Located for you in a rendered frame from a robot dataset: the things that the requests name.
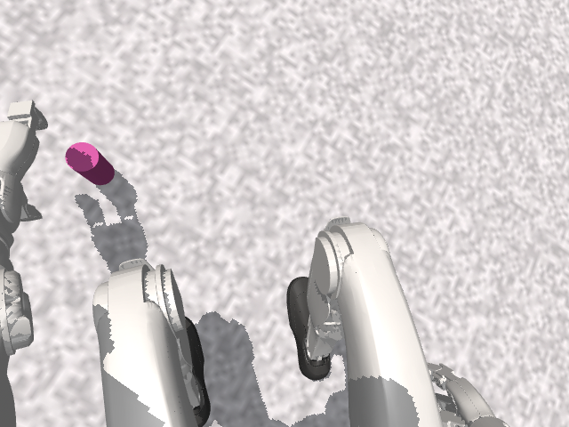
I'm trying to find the right robot foot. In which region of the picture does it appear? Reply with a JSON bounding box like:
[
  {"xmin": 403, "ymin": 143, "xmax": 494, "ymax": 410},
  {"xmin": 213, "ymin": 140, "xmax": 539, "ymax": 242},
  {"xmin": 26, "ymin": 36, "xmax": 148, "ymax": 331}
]
[{"xmin": 286, "ymin": 277, "xmax": 331, "ymax": 380}]

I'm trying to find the left robot hand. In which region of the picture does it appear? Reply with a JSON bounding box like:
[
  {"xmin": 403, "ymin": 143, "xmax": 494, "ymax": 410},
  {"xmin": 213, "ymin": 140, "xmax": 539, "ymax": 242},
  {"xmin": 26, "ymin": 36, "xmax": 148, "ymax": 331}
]
[{"xmin": 0, "ymin": 101, "xmax": 48, "ymax": 222}]

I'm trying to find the right robot hand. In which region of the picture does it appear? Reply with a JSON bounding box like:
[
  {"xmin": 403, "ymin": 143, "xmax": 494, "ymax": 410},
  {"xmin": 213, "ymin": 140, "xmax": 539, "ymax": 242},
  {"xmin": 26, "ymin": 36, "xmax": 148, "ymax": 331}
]
[{"xmin": 427, "ymin": 363, "xmax": 495, "ymax": 427}]

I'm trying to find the left robot foot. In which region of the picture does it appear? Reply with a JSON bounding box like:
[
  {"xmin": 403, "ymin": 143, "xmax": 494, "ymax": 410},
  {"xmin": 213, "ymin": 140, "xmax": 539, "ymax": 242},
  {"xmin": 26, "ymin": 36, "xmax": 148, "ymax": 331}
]
[{"xmin": 185, "ymin": 317, "xmax": 211, "ymax": 427}]

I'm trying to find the left robot arm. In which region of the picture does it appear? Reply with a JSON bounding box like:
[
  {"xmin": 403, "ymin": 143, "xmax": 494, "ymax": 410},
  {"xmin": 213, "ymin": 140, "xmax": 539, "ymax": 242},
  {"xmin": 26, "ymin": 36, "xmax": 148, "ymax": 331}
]
[{"xmin": 0, "ymin": 171, "xmax": 34, "ymax": 427}]

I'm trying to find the can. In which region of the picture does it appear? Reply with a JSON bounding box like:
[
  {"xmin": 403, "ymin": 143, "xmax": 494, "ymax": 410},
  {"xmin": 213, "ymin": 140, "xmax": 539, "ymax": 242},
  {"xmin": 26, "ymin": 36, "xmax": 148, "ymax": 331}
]
[{"xmin": 65, "ymin": 142, "xmax": 115, "ymax": 185}]

